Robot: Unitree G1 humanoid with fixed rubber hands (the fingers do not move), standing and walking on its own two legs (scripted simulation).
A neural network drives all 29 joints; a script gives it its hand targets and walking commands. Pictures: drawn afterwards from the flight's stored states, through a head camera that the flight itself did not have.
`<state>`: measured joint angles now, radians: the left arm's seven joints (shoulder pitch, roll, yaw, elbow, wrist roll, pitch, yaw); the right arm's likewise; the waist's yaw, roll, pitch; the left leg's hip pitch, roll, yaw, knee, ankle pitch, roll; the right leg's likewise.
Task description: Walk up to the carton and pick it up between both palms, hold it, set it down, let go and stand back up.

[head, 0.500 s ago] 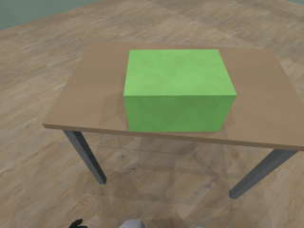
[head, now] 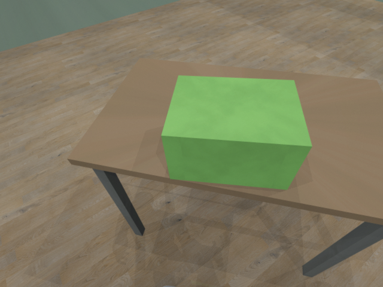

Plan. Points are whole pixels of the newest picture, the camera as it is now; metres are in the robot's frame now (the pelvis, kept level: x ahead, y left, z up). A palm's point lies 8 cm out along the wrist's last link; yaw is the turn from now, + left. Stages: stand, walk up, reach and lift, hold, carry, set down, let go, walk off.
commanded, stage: walk up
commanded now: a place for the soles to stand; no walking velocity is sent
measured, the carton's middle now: (230, 130) +0.46 -0.05 +0.04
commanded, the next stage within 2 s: none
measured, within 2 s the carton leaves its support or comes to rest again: neither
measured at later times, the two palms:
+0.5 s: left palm out of the picture +0.03 +0.27 -0.15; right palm out of the picture +0.06 -0.24 -0.13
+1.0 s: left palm out of the picture -0.04 +0.23 -0.15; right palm out of the picture +0.08 -0.24 -0.13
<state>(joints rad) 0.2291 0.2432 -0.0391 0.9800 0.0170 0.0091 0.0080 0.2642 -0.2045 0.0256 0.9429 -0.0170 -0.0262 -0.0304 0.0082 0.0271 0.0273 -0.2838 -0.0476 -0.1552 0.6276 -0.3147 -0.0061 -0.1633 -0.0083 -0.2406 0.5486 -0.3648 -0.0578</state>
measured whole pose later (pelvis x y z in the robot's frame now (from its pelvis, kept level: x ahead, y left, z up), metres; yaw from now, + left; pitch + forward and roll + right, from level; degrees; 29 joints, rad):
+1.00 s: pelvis +0.00 -0.01 +0.00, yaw +7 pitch -3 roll -1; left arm 0.32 0.25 -0.03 1.02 0.02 0.04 0.01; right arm 0.24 -0.19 0.04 0.97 -0.02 0.00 -0.03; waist 0.01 -0.02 0.06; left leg -0.32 0.00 -0.03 0.65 -0.29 0.00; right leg -0.12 -0.04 -0.36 0.57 -0.40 -0.06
